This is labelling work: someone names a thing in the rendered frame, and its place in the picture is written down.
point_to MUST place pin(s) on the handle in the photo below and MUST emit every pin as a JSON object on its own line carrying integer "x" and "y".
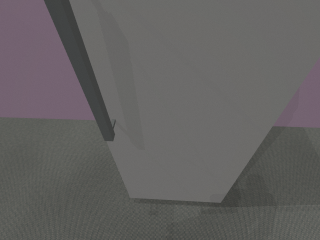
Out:
{"x": 66, "y": 25}

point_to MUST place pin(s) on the fridge door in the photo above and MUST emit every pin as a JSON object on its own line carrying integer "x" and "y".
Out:
{"x": 195, "y": 85}

